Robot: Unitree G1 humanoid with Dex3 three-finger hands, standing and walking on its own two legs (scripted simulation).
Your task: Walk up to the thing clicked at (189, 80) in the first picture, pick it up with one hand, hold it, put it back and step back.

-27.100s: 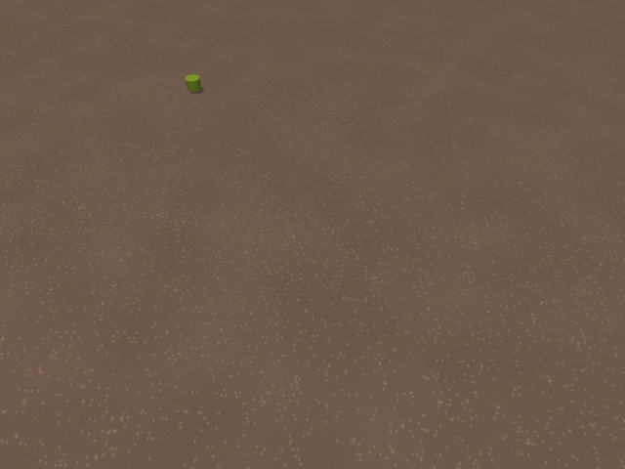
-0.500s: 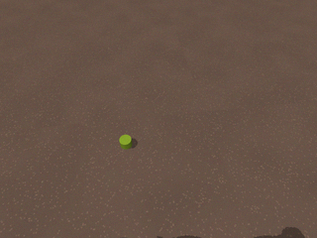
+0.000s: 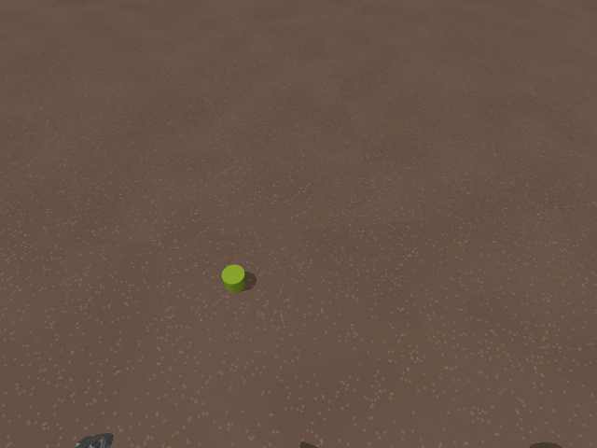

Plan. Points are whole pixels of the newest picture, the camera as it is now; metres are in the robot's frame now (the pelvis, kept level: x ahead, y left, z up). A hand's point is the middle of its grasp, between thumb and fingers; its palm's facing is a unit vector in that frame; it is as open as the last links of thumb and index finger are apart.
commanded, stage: walk up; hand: left
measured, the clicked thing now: (234, 278) +0.78 +0.26 -0.74
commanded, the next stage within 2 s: stand in 0.34 s
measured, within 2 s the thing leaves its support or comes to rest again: neither
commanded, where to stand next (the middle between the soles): +0.40 +0.01 m, yaw -1 degrees
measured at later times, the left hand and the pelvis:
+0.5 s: hand out of the picture +0.08 +0.26 -0.14, palm faces +0.01 -0.94 -0.33, open 7.4 cm; pelvis +0.00 +0.01 +0.01, yaw +0 degrees
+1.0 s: hand out of the picture +0.07 +0.25 -0.14, palm faces -0.02 -0.94 -0.34, open 7.4 cm; pelvis -0.01 +0.00 +0.02, yaw +0 degrees
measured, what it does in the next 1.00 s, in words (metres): stands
